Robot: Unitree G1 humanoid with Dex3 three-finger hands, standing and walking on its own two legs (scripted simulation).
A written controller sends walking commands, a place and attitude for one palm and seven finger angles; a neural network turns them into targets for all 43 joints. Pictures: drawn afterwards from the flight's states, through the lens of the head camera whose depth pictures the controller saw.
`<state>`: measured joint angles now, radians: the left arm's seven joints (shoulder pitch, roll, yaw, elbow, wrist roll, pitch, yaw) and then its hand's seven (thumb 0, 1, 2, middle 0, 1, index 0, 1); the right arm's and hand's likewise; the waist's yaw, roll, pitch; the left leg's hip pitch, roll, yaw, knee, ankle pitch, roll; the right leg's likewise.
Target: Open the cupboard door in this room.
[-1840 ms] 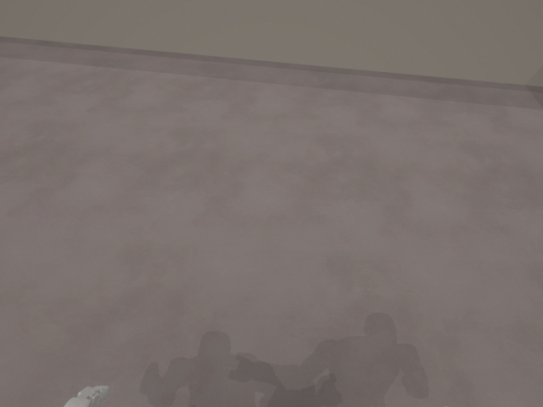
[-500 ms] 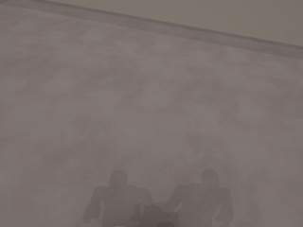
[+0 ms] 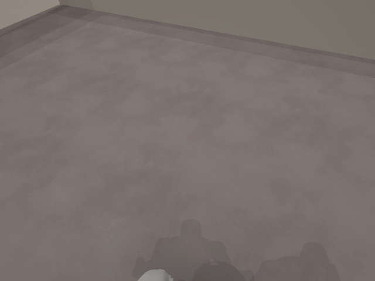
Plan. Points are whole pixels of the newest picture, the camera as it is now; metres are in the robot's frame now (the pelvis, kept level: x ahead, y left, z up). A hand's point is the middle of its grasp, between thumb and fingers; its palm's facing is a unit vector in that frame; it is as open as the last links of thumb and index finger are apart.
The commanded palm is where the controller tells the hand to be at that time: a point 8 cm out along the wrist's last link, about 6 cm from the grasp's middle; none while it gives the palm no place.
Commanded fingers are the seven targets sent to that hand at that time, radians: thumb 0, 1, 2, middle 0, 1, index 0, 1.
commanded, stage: turn or walk to find it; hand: left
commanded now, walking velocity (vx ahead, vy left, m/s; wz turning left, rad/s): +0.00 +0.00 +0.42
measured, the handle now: out of the picture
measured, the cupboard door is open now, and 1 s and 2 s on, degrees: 0 0 0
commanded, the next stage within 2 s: none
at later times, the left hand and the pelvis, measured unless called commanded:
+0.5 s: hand out of the picture -0.02 +0.28 -0.18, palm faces +0.25 -0.94 -0.23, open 7.4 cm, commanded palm none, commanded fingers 0.00 0.90 0.90 -0.20 -0.30 -0.20 -0.30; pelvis -0.03 +0.06 +0.00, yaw +12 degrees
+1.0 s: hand out of the picture -0.05 +0.21 -0.15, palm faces +0.42 -0.87 -0.26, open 7.4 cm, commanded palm none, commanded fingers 0.00 0.90 0.90 -0.20 -0.30 -0.20 -0.30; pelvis -0.05 +0.01 +0.00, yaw +26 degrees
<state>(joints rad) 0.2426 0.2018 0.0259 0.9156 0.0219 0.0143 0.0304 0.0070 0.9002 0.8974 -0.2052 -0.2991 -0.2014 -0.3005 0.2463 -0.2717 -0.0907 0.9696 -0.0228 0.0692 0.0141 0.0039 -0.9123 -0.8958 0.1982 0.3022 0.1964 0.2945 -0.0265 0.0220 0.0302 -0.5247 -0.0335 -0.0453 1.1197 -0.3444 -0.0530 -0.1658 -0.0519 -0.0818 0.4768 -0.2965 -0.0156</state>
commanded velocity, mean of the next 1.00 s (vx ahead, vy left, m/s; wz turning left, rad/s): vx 0.00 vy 0.00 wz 0.42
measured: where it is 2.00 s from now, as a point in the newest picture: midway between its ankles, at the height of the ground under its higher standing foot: outside the picture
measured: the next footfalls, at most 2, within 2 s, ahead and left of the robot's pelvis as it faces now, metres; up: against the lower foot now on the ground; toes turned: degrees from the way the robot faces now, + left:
left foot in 0.24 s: +0.01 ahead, +0.15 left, +0.00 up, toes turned +11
right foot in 0.78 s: +0.03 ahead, -0.07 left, +0.00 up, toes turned +17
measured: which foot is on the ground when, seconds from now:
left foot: up 0.00-0.22, down 0.24-0.78, up 0.80-1.00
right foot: down 0.00-0.24, up 0.26-0.76, down 0.78-1.00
